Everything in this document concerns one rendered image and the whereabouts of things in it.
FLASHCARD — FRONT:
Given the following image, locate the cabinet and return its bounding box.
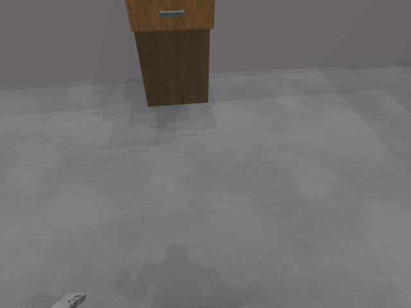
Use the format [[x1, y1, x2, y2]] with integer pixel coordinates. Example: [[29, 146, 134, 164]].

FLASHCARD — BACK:
[[134, 29, 210, 107]]

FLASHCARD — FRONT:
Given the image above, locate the drawer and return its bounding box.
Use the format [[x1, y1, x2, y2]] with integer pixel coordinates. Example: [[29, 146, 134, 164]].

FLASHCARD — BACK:
[[125, 0, 215, 32]]

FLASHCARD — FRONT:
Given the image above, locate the left robot hand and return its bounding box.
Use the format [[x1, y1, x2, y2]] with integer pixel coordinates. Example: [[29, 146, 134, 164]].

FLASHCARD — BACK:
[[52, 292, 86, 308]]

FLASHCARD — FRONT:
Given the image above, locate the handle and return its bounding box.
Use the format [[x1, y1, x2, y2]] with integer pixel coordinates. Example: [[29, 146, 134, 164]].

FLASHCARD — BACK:
[[159, 9, 185, 18]]

